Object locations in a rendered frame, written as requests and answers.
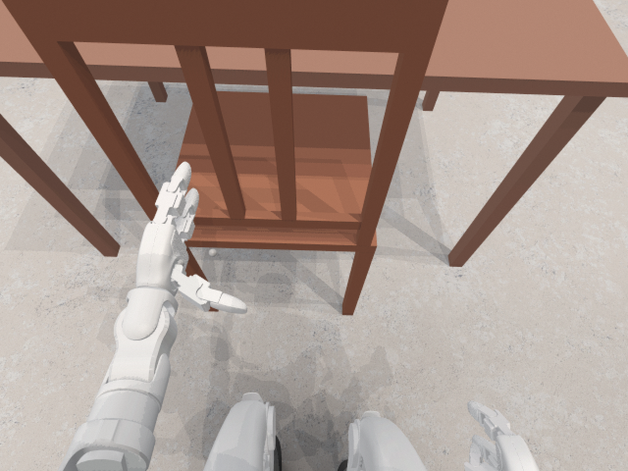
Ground robot thigh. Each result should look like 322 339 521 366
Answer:
348 417 427 471
203 400 276 471

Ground chair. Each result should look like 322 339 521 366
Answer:
2 0 448 315

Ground left robot hand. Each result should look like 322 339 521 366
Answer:
135 162 247 314

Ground robot right thigh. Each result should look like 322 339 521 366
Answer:
348 417 427 471

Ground robot left thigh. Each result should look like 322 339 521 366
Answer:
203 400 276 471

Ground robot left forearm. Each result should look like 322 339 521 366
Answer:
58 287 179 471

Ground table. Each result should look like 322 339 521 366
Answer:
0 0 628 267

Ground right robot hand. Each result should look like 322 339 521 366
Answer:
464 400 539 471

